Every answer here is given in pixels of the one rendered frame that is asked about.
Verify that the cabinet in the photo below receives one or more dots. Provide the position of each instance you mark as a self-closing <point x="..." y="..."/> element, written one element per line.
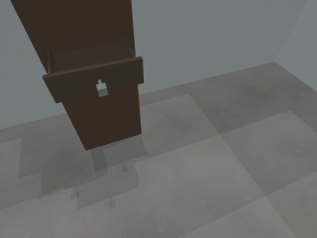
<point x="97" y="120"/>

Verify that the drawer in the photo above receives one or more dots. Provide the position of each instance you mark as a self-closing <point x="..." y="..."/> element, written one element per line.
<point x="74" y="70"/>

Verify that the handle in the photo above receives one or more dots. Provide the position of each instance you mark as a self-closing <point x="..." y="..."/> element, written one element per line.
<point x="102" y="88"/>

